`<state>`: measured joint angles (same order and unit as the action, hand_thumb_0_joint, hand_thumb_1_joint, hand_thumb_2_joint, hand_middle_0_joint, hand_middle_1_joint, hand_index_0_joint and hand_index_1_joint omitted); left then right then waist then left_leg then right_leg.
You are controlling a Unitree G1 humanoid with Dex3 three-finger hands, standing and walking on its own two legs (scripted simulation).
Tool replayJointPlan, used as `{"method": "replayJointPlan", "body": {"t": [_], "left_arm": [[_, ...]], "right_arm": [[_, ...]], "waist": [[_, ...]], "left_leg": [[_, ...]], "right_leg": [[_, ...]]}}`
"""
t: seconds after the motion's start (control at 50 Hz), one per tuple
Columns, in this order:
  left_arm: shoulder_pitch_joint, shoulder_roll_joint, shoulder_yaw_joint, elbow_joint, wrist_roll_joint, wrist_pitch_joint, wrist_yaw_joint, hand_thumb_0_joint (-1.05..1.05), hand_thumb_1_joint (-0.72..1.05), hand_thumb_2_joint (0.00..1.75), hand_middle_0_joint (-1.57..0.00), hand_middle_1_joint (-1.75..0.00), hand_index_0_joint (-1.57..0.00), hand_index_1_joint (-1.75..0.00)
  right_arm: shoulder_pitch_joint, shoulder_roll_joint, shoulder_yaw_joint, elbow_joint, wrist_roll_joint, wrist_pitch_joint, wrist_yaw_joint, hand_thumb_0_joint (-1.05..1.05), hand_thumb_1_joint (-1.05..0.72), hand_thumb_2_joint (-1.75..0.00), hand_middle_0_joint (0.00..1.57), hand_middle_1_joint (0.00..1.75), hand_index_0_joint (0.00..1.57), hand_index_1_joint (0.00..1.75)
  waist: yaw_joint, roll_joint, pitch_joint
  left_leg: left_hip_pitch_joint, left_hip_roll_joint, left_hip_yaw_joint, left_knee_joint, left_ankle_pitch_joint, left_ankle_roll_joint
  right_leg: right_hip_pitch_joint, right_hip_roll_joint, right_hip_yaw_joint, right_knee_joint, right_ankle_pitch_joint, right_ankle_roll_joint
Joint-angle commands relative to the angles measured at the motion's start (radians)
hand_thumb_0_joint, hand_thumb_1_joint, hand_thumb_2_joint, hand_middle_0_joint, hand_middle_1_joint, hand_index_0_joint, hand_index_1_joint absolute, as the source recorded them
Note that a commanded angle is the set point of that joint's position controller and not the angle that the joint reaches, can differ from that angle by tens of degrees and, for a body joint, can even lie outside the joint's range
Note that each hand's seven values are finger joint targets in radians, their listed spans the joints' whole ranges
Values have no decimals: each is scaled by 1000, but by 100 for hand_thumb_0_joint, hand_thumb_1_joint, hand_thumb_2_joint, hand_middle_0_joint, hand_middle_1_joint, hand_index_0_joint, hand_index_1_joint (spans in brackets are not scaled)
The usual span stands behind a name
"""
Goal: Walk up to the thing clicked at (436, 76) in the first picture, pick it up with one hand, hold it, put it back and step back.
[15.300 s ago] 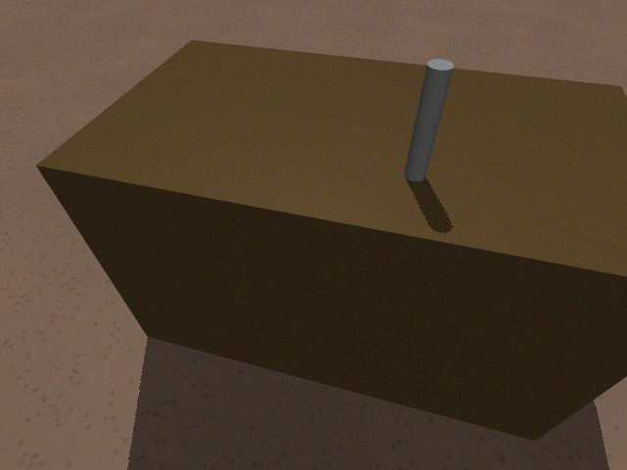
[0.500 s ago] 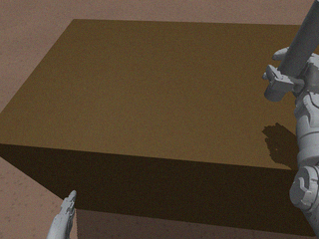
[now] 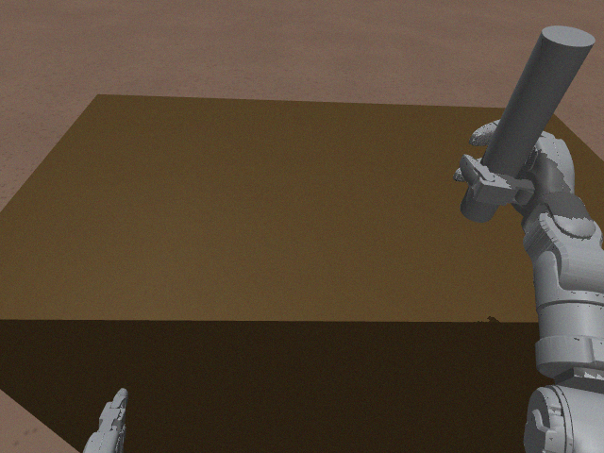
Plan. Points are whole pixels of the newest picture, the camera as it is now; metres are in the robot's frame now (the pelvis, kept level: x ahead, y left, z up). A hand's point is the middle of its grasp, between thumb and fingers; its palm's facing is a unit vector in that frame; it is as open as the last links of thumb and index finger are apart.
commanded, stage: lift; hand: right
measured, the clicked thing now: (512, 141) +0.41 -0.20 +0.26
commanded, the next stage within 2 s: hold in 0.66 s
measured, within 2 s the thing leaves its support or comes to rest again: neither
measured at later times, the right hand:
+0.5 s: hand (519, 177) +0.34 -0.18 +0.26, palm faces +0.11 +0.99 -0.02, open 5.6 cm
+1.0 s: hand (537, 167) +0.33 -0.18 +0.28, palm faces +0.12 +0.99 -0.02, open 5.6 cm
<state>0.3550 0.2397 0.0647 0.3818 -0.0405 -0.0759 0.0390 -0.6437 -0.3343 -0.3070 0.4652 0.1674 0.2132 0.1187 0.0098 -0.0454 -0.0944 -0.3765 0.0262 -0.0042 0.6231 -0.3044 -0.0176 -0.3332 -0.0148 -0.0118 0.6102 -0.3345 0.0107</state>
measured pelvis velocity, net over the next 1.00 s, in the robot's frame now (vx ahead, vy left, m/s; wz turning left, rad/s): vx -0.02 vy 0.00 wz -0.02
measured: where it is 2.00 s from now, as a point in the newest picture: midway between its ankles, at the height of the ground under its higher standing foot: outside the picture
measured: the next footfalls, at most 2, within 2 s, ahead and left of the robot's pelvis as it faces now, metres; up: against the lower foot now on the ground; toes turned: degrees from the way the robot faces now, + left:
none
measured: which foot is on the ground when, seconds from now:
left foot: down 0.00-1.00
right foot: down 0.00-1.00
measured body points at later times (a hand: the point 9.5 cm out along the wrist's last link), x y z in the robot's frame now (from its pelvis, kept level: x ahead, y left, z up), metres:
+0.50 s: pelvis -0.02 +0.00 +0.01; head -0.06 +0.03 +0.45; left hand +0.15 +0.25 -0.07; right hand +0.33 -0.24 +0.26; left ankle +0.01 +0.13 -0.73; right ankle -0.01 -0.13 -0.73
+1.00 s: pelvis -0.02 +0.00 +0.01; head -0.07 +0.03 +0.45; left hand +0.15 +0.25 -0.06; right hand +0.31 -0.24 +0.29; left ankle +0.01 +0.13 -0.73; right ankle -0.01 -0.13 -0.73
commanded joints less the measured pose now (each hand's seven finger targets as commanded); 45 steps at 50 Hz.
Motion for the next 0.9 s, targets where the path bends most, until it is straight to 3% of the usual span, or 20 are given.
{"method": "replayJointPlan", "body": {"t": [0.0,0.06,0.16,0.18,0.22,0.28,0.34,0.36,0.42,0.46,0.52,0.56,0.58,0.6,0.64,0.68,0.76,0.82,0.84,0.88], "left_arm": [[-128,80,21,-138,-5,-61,5,0,-55,5,-4,-5,-4,-5],[-144,121,52,-102,-1,-62,6,0,-54,5,-4,-4,-4,-4],[-153,125,54,-46,-3,-74,6,0,-53,4,-3,-4,-4,-4],[-171,151,77,-78,-3,-80,10,0,-54,4,-4,-4,-4,-4],[-177,123,47,-56,-4,-86,7,0,-54,5,-4,-4,-4,-4],[-190,134,65,-41,-5,-97,9,0,-55,5,-4,-4,-4,-4],[-193,76,18,0,-7,-105,-2,0,-54,4,-4,-4,-4,-4],[-182,95,37,-5,-7,-109,-1,0,-54,4,-4,-4,-4,-4],[-184,112,42,4,-4,-119,-5,0,-54,4,-4,-4,-4,-4],[-197,153,82,-30,-3,-125,0,0,-54,4,-4,-4,-4,-4],[-196,126,53,-11,-5,-130,-4,0,-55,5,-4,-4,-4,-4],[-203,126,57,-10,-5,-134,-3,0,-56,5,-4,-4,-4,-5],[-216,89,24,3,-7,-134,-8,0,-55,5,-4,-4,-4,-5],[-225,109,47,2,-5,-136,-6,0,-55,5,-4,-4,-4,-5],[-232,101,35,23,-5,-141,-8,0,-55,5,-4,-4,-4,-5],[-230,139,71,21,-4,-146,-6,0,-54,4,-4,-4,-4,-4],[-214,82,16,26,-7,-147,-13,0,-55,5,-4,-5,-4,-5],[-230,155,88,23,-4,-150,-4,0,-55,5,-5,-5,-4,-5],[-229,160,91,30,-5,-152,-4,0,-55,5,-4,-5,-4,-5],[-211,113,48,32,-7,-155,-10,0,-55,5,-4,-5,-4,-5]], "right_arm": [[-451,-196,-29,-357,38,-1,-11,0,-67,-129,141,141,141,141],[-442,-230,-46,-416,33,37,-21,0,-67,-130,144,144,144,144],[-390,-194,-33,-437,42,100,-23,0,-68,-130,145,144,144,144],[-396,-204,-39,-469,43,107,-27,0,-68,-129,145,144,144,144],[-382,-192,-39,-454,44,128,-28,0,-69,-130,145,145,145,145],[-390,-214,-51,-507,51,146,-34,0,-71,-130,145,144,145,144],[-361,-180,-33,-534,55,172,-35,0,-71,-130,145,144,144,144],[-346,-164,-24,-515,59,185,-34,0,-70,-130,144,143,144,143],[-357,-202,-45,-565,55,214,-35,0,-71,-130,145,144,145,144],[-371,-198,-48,-581,58,228,-40,0,-73,-131,146,145,145,145],[-352,-196,-57,-598,65,249,-46,0,-72,-131,145,144,145,144],[-357,-191,-51,-589,63,259,-49,0,-71,-130,144,143,144,143],[-332,-175,-42,-586,65,267,-47,0,-74,-130,145,143,144,143],[-337,-175,-40,-588,65,271,-48,0,-73,-130,144,143,144,143],[-329,-186,-48,-599,64,286,-48,0,-72,-130,144,143,143,143],[-352,-207,-64,-627,66,290,-51,0,-72,-130,144,143,144,143],[-328,-175,-47,-637,68,306,-49,0,-70,-132,144,144,144,144],[-343,-205,-66,-664,69,315,-52,0,-68,-131,142,143,142,143],[-363,-217,-79,-683,72,317,-53,0,-70,-130,143,143,143,143],[-347,-182,-50,-660,69,327,-48,0,-70,-131,142,143,142,143]], "waist": [[-4,50,-221],[-5,35,-230],[-4,44,-217],[3,60,-227],[-6,48,-198],[-11,51,-166],[-18,24,-126],[0,37,-127],[-9,18,-165],[6,43,-205],[-16,45,-166],[-12,49,-156],[-24,43,-126],[-13,57,-128],[-16,44,-118],[-11,36,-153],[-16,49,-167],[-8,51,-176],[-12,42,-173],[-9,36,-165]], "left_leg": [[117,-16,42,-109,251,7],[130,-12,40,-124,208,8],[129,-25,59,-126,214,15],[134,-26,60,-128,215,14],[127,-26,63,-135,203,17],[129,-22,60,-159,131,14],[115,-20,55,-176,71,14],[116,-20,52,-179,90,12],[131,-22,59,-170,137,15],[143,-22,61,-166,176,13],[146,-23,68,-172,171,15],[140,-24,66,-179,143,15],[137,-20,64,-188,116,14],[136,-18,60,-197,103,11],[131,-15,58,-202,84,9],[147,-15,58,-194,121,12],[160,-18,63,-184,176,12],[156,-16,64,-187,173,12],[152,-20,67,-188,158,15],[153,-19,67,-188,172,17]], "right_leg": [[111,23,-20,-79,230,-34],[116,26,-17,-94,190,-35],[146,13,-2,-111,214,-30],[158,12,1,-115,217,-30],[154,14,1,-122,210,-28],[133,18,1,-142,134,-33],[116,23,-2,-155,80,-34],[126,24,-4,-152,95,-35],[149,21,3,-151,140,-32],[182,20,6,-144,178,-32],[170,21,10,-151,184,-28],[164,20,11,-161,154,-30],[143,26,7,-163,130,-32],[144,28,5,-164,116,-35],[135,33,2,-166,96,-37],[157,31,6,-164,129,-35],[172,29,7,-154,188,-32],[184,30,8,-157,184,-32],[184,28,12,-164,173,-31],[187,28,12,-162,188,-29]]}}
